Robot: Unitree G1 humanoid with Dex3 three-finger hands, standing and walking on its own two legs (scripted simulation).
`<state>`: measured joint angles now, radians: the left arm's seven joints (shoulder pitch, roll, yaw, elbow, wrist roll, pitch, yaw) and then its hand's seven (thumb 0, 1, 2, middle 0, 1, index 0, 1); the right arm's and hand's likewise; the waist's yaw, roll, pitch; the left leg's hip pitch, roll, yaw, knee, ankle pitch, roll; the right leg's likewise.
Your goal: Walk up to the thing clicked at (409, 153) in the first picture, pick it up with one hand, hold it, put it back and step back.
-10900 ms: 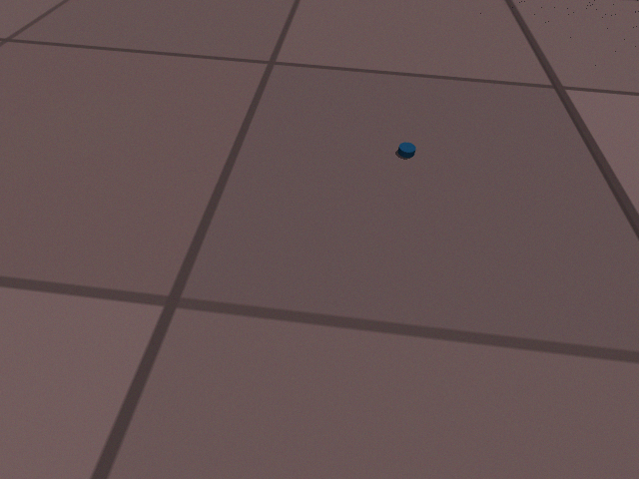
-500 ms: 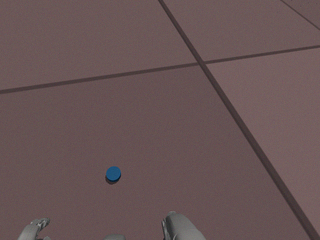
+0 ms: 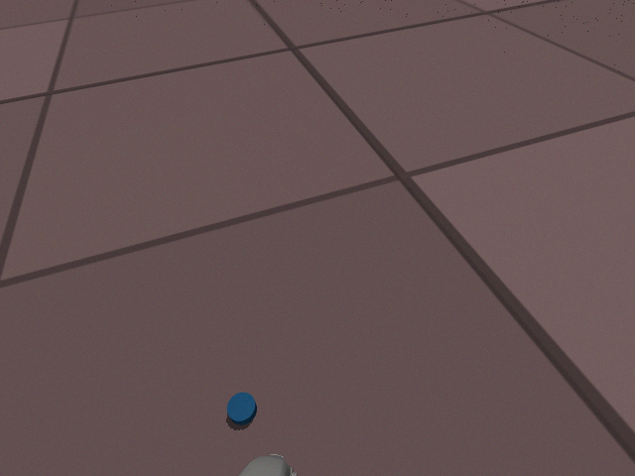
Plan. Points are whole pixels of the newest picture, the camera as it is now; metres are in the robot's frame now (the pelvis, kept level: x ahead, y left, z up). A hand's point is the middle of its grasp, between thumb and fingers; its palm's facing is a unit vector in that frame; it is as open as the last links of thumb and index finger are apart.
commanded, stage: walk up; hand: left
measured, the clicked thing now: (242, 408) +0.48 +0.28 -0.76
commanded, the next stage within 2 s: stand in 1.22 s
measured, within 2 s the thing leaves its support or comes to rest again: neither
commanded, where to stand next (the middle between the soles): +0.12 +0.02 m, yaw +4 degrees
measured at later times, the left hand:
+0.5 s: hand out of the picture +0.09 +0.30 -0.18, palm faces +0.03 -0.92 -0.40, open 7.4 cm
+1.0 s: hand out of the picture +0.02 +0.32 -0.15, palm faces +0.09 -0.94 -0.34, open 7.4 cm
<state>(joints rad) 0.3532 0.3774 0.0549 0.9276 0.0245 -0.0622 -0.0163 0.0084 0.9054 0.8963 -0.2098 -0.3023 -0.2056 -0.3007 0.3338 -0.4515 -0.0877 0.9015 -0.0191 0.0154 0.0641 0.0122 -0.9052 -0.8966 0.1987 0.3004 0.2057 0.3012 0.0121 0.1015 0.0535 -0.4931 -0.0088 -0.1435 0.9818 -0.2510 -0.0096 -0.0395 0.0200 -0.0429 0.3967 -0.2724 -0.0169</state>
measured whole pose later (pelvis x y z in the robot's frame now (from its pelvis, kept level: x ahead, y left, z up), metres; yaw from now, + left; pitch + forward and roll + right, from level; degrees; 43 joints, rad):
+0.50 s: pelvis +0.02 +0.03 -0.03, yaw +2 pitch -3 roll +0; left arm 0.17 0.38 0.03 0.89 0.00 0.00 0.03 0.01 0.91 0.90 -0.21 -0.30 -0.20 -0.30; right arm 0.06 -0.38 -0.04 0.80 -0.01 0.04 0.01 0.01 -0.90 -0.90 0.20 0.30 0.21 0.30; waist 0.01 0.01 0.18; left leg -0.46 0.01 0.00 0.68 -0.18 0.02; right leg -0.31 -0.01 -0.01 0.78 -0.44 -0.01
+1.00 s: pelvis +0.00 +0.04 +0.00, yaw +7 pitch -4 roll +1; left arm 0.30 0.43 0.07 0.88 0.03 0.02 -0.05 0.01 0.91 0.90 -0.21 -0.30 -0.20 -0.30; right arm 0.38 -0.37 -0.04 0.92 -0.02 -0.08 0.02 0.01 -0.90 -0.90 0.20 0.30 0.21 0.30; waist -0.01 -0.07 0.07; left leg -0.09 -0.02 -0.02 0.45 -0.29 0.02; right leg -0.48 -0.04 0.05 0.97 -0.35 -0.03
